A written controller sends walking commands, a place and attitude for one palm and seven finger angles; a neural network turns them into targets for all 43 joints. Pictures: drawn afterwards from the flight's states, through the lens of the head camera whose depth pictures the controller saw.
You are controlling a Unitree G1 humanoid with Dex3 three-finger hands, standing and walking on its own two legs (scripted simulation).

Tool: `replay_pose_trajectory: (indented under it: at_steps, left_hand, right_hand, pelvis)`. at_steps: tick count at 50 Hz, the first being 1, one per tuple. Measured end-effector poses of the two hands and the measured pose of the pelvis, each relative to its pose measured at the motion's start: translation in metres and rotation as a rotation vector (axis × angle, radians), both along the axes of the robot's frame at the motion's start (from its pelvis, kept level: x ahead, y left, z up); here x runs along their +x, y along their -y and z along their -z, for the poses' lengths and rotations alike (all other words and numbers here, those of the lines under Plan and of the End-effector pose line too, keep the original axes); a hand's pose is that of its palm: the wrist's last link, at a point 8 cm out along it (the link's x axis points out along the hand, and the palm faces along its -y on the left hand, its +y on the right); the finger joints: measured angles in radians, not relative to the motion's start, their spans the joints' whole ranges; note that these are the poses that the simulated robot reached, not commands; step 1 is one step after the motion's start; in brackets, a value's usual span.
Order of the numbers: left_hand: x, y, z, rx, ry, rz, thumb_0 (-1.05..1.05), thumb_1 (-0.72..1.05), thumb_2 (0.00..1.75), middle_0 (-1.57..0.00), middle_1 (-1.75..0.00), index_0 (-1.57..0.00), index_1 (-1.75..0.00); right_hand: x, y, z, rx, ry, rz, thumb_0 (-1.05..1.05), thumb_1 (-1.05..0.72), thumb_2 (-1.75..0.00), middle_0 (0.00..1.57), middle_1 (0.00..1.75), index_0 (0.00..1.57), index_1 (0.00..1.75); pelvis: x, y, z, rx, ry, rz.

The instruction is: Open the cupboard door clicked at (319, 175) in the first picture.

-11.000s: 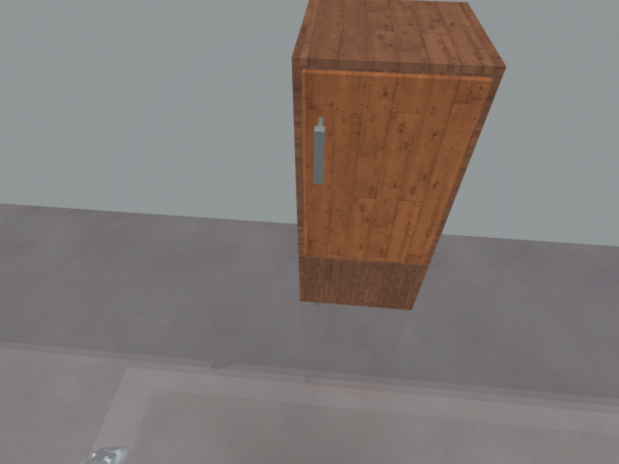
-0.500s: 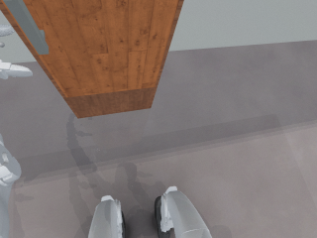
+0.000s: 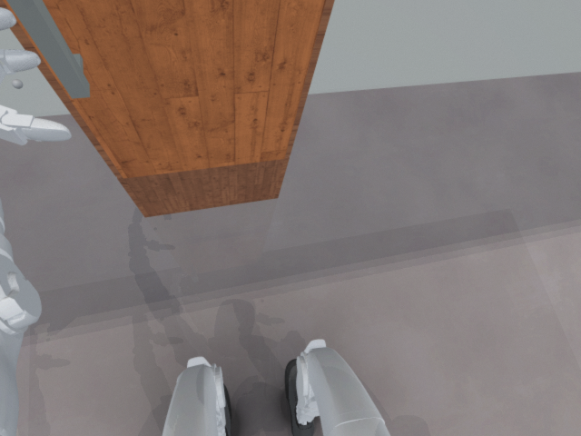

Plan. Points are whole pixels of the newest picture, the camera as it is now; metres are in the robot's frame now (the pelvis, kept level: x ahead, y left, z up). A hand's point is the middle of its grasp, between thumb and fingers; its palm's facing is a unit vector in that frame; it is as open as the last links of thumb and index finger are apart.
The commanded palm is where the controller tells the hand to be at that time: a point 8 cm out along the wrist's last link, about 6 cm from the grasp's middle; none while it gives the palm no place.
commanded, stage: slide the fingers in behind the handle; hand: left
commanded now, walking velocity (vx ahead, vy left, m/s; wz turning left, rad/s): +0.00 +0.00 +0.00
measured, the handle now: (54, 35) +0.60 +0.23 +0.07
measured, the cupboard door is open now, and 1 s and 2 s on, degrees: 0 0 0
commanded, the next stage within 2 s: close the thumb around the handle in 1.64 s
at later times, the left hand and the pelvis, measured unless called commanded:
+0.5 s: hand (41, 79) +0.54 +0.24 +0.06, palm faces +0.09 -1.00 -0.01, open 14.0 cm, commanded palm +0.52 +0.27 +0.06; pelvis +0.00 +0.00 +0.00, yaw +0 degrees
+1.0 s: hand (68, 82) +0.54 +0.21 +0.06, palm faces +0.10 -1.00 -0.01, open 14.0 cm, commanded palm +0.52 +0.25 +0.06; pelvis +0.00 +0.00 +0.00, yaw +0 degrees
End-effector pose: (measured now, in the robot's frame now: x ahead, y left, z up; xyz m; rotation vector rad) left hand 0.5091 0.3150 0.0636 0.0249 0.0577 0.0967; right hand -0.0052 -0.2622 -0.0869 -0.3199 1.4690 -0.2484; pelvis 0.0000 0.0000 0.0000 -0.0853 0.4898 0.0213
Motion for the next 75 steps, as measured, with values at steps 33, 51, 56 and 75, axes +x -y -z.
replay_pose_trajectory:
  at_steps: [33, 51, 56, 75]
  left_hand:
    - [0.009, 0.032, 0.0, -0.009, 0.021, 0.004, -0.01, -0.5, 0.3, -0.3, -1.2, -0.3, -1.2]
    - [0.006, 0.052, 0.004, -0.018, 0.017, 0.001, -0.01, -0.5, 0.3, -0.3, -1.2, -0.3, -1.2]
    - [0.01, 0.06, 0.004, -0.016, 0.027, 0.005, -0.01, -0.5, 0.3, -0.3, -1.2, -0.3, -1.2]
    - [0.013, 0.065, 0.003, -0.006, 0.017, -0.026, -0.01, -0.5, 0.3, -0.29, -1.2, -0.28, -1.2]
  right_hand:
    - [-0.001, -0.004, -0.001, 0.022, 0.01, 0.018, 0.01, -0.9, -0.9, 0.2, 0.3, 0.2, 0.3]
    - [0.003, -0.001, 0.002, 0.031, 0.029, 0.01, 0.01, -0.9, -0.9, 0.2, 0.3, 0.2, 0.3]
    - [0.0, 0.0, 0.003, 0.028, 0.022, 0.008, 0.01, -0.9, -0.9, 0.2, 0.3, 0.2, 0.3]
    - [-0.009, 0.001, 0.004, 0.044, -0.016, 0.006, 0.01, -0.9, -0.9, 0.2, 0.3, 0.2, 0.3]
  pelvis:
    - [0.005, 0.0, -0.002, 0.003, 0.002, 0.005]
    - [0.004, 0.003, -0.002, 0.01, 0.014, 0.0]
    - [0.002, 0.003, 0.0, 0.011, 0.009, -0.001]
    - [0.003, 0.008, 0.0, 0.014, 0.002, -0.01]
